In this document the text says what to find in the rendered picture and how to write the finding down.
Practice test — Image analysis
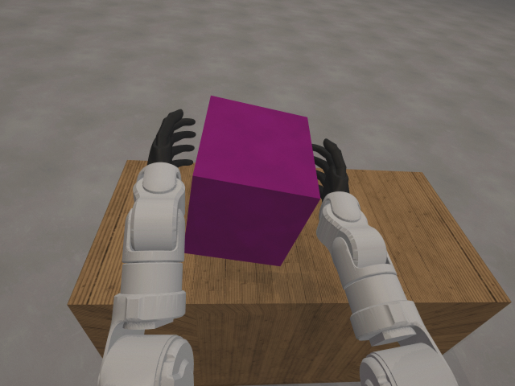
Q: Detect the pedestal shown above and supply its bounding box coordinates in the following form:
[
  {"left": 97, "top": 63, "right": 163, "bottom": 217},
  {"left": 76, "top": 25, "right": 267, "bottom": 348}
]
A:
[{"left": 67, "top": 160, "right": 511, "bottom": 386}]

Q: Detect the robot left upper arm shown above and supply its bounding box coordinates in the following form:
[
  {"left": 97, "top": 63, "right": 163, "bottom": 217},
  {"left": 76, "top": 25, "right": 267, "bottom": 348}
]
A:
[{"left": 98, "top": 335, "right": 194, "bottom": 386}]

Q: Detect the left robot hand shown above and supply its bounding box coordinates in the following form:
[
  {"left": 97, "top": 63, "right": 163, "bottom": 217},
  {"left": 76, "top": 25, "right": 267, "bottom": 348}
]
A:
[{"left": 147, "top": 109, "right": 196, "bottom": 167}]

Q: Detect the carton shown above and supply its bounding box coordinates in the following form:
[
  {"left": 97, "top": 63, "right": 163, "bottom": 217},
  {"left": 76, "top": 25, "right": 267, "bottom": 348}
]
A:
[{"left": 184, "top": 96, "right": 320, "bottom": 266}]

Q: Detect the left robot forearm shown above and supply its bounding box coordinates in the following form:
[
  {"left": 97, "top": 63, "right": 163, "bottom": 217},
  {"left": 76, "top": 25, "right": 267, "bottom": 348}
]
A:
[{"left": 97, "top": 162, "right": 186, "bottom": 386}]

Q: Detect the right robot forearm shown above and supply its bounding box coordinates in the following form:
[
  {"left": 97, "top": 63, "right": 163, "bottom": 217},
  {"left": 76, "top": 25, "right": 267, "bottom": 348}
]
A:
[{"left": 316, "top": 191, "right": 459, "bottom": 386}]

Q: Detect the robot right upper arm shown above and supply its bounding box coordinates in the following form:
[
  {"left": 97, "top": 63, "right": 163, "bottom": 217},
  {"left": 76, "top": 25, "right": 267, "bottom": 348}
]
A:
[{"left": 360, "top": 343, "right": 456, "bottom": 386}]

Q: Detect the right robot hand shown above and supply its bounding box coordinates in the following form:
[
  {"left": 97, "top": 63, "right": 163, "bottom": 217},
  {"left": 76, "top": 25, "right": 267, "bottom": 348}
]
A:
[{"left": 312, "top": 138, "right": 350, "bottom": 202}]

